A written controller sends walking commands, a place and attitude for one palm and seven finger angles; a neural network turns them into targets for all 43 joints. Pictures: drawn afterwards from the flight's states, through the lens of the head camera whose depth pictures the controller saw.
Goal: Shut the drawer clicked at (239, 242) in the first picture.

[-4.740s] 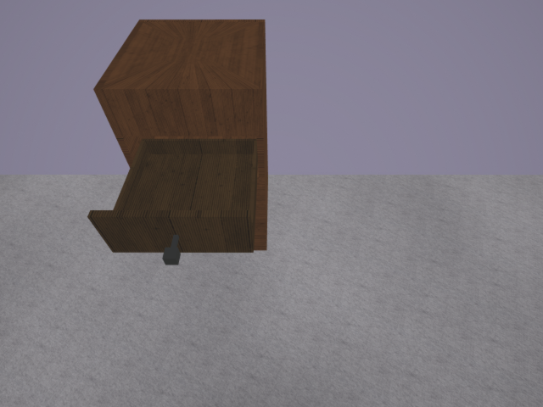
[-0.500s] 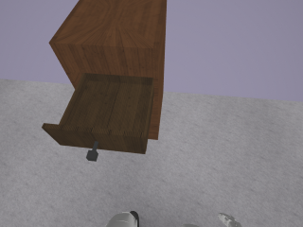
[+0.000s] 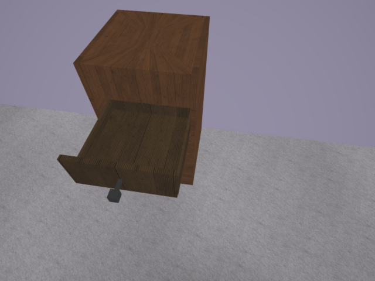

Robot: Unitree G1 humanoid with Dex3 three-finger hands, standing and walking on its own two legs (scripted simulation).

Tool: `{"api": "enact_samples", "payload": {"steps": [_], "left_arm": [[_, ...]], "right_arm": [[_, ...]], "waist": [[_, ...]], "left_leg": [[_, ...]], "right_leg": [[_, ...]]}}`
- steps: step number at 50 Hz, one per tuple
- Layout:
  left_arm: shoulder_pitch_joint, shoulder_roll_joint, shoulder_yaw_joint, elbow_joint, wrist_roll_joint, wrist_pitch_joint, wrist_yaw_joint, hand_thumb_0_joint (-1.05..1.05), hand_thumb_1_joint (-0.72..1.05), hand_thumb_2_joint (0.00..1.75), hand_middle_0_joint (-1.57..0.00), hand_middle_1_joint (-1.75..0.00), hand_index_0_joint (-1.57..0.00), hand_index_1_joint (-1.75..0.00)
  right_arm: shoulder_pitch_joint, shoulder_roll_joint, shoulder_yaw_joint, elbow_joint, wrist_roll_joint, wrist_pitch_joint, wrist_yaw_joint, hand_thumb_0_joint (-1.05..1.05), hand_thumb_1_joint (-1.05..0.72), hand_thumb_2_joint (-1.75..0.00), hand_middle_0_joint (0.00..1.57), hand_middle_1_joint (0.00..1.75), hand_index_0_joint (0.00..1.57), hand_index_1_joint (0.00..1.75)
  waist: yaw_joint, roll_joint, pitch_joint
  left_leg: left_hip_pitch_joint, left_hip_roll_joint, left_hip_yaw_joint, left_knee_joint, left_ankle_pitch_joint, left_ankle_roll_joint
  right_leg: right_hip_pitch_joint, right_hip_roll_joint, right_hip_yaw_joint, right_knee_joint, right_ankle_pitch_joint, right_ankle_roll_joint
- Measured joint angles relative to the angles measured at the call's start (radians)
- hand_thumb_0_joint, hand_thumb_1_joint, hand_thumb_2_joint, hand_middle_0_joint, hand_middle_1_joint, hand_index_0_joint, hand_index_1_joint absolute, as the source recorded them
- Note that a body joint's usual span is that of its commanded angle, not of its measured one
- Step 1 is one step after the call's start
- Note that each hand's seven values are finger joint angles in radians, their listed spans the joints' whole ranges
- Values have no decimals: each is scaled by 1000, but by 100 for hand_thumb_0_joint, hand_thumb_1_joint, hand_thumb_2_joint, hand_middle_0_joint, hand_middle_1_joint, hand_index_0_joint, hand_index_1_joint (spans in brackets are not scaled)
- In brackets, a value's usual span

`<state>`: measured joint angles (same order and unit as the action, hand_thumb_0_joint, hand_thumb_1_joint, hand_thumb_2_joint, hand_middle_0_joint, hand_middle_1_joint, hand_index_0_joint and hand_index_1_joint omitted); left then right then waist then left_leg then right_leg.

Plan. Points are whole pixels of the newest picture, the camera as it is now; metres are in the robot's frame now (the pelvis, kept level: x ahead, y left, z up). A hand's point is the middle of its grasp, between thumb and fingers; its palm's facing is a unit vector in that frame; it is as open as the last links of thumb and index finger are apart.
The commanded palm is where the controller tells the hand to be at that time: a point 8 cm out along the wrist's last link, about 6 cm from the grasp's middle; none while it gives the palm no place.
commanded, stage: come to a stop and stand still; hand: left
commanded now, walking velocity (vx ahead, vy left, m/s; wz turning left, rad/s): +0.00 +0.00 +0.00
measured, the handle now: (116, 190) +0.40 +0.27 -0.22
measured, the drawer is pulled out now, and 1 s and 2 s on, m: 0.30 0.30 0.30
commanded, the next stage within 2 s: look again from close up in 0.62 s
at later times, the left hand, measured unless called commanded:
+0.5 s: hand out of the picture +0.02 +0.21 -0.17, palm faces +0.00 -0.98 -0.18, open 7.3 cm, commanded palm none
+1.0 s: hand out of the picture +0.04 +0.22 -0.17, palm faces -0.02 -0.97 -0.23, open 7.3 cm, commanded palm none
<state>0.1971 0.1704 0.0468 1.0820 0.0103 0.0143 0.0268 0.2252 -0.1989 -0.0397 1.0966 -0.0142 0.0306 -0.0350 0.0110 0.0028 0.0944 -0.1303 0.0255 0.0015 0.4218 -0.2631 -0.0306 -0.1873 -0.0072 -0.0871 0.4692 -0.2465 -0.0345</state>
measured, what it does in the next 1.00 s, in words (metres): stands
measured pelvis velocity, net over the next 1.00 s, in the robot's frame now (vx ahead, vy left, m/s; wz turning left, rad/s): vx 0.01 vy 0.04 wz -0.04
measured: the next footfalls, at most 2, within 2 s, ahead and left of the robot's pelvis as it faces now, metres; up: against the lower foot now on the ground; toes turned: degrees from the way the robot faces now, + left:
none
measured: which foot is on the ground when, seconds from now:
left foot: down 0.00-1.00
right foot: down 0.00-1.00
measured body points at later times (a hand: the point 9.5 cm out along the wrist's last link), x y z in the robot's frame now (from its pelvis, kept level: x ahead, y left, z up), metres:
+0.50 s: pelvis +0.01 +0.04 +0.01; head +0.03 +0.04 +0.45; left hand +0.02 +0.26 -0.16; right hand -0.01 -0.18 -0.15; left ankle -0.02 +0.14 -0.74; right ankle +0.00 -0.09 -0.74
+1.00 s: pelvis +0.01 +0.04 +0.00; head +0.00 +0.02 +0.44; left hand +0.04 +0.27 -0.15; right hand +0.02 -0.19 -0.17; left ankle -0.02 +0.14 -0.74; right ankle +0.00 -0.09 -0.74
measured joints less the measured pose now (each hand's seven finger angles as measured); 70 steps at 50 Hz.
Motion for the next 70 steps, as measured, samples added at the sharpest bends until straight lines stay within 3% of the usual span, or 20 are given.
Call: {"api": "enact_samples", "payload": {"steps": [5, 27, 36, 41, 50, 70], "left_arm": [[2, 5, -10, 34, 0, 6, -8, 0, 92, 90, -20, -30, -20, -30], [35, -16, -27, 78, -1, -12, -1, 0, 91, 90, -20, -30, -20, -30], [38, -22, -26, 76, -2, -16, 2, 0, 92, 90, -20, -30, -20, -30], [59, -30, -51, 49, 0, -46, 20, 0, 92, 90, -20, -30, -20, -30], [74, -24, -63, 16, -1, -27, 13, 0, 92, 90, -20, -30, -20, -30], [120, -35, -69, 18, 2, -18, -3, 0, 91, 90, -20, -30, -20, -30]], "right_arm": [[-5, 44, 25, 13, -3, -5, 6, 1, -91, -89, 20, 30, 20, 30], [63, 80, 43, 43, 2, -39, -6, 0, -91, -89, 20, 30, 20, 30], [60, 82, 40, 42, 1, -44, -9, 0, -91, -89, 20, 30, 20, 30], [61, 47, 38, -8, 2, -52, 2, 1, -91, -89, 20, 30, 20, 30], [57, 15, 45, -45, 2, -50, -2, 1, -93, -89, 20, 30, 20, 30], [106, 43, 64, 15, 3, -36, 18, 0, -91, -89, 20, 30, 20, 30]], "waist": [[3, -10, -27], [-16, -14, -33], [-18, -9, -24], [-21, 20, -41], [-20, 37, -79], [-14, 14, -56]], "left_leg": [[8, 0, 16, -19, 7, 11], [43, -37, 46, -68, 10, 50], [48, -36, 47, -72, 4, 49], [-18, -26, 47, 45, -56, 52], [4, -38, 56, 78, -72, 57], [-8, -18, 55, 33, -20, 33]], "right_leg": [[19, 3, 16, -55, 23, 12], [39, -30, 47, -88, 29, 53], [40, -30, 48, -83, 18, 52], [-8, -24, 48, -7, -16, 53], [-4, -37, 60, 59, -50, 56], [-23, -15, 56, 25, -6, 28]]}}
